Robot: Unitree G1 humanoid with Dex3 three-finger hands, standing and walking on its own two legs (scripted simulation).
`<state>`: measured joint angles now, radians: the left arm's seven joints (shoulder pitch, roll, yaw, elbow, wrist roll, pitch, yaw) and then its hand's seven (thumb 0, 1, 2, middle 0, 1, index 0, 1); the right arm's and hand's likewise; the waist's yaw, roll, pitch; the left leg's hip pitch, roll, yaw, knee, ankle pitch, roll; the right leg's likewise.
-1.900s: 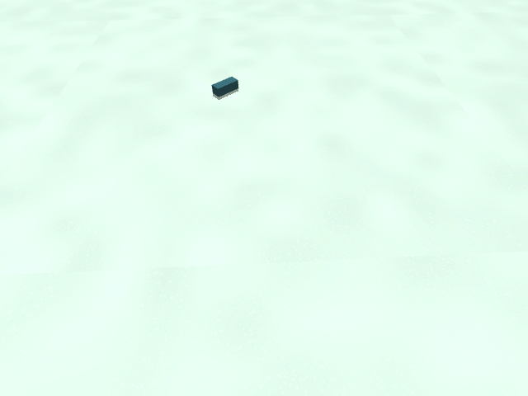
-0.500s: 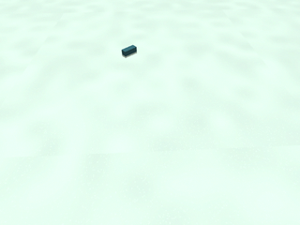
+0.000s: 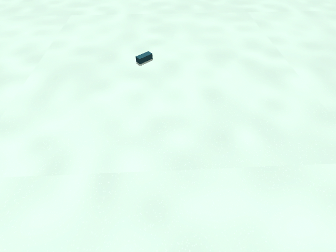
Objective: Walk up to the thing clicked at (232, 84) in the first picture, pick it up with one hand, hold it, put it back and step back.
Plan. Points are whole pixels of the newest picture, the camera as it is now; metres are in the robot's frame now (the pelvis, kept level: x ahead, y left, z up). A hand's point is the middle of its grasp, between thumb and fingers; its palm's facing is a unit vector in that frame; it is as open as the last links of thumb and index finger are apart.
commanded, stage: stand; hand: left
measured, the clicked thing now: (144, 57) +2.20 +0.29 -0.75
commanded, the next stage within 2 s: walk up in 0.52 s
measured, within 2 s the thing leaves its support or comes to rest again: neither
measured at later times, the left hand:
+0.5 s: hand out of the picture +0.06 +0.25 -0.16, palm faces -0.04 -0.94 -0.34, open 7.4 cm
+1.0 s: hand out of the picture +0.15 +0.38 -0.17, palm faces +0.03 -0.93 -0.37, open 7.4 cm
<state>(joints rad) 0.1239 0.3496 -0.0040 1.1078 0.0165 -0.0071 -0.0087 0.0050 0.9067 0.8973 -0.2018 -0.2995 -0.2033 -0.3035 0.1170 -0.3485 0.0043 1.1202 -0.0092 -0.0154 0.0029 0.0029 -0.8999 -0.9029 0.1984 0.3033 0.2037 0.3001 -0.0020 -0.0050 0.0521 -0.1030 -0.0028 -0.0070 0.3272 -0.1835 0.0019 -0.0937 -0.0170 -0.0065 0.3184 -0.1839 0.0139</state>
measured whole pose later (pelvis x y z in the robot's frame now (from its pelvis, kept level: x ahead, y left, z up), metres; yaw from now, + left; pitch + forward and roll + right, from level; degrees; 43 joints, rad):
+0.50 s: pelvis +0.00 +0.00 +0.00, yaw +0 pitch -2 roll +0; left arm 0.14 0.35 -0.01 1.11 0.02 -0.01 -0.01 0.01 0.91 0.90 -0.20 -0.30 -0.20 -0.30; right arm 0.12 -0.35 0.00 1.13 -0.01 -0.01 0.01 0.00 -0.90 -0.90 0.20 0.30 0.20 0.30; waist 0.00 0.00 0.06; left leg -0.11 -0.01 -0.01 0.32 -0.18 0.00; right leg -0.10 -0.02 -0.01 0.32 -0.19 0.01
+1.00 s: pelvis +0.13 +0.08 -0.02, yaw +3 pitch -3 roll +1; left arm 0.26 0.49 0.05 1.04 0.02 -0.02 -0.08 0.01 0.91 0.90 -0.20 -0.30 -0.20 -0.30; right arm 0.20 -0.43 -0.10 0.95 -0.01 -0.09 0.07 0.00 -0.90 -0.90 0.20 0.30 0.20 0.30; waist 0.01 -0.07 0.02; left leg -0.27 0.03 0.10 0.56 -0.26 0.02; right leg -0.33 -0.05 0.04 1.07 -0.40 -0.05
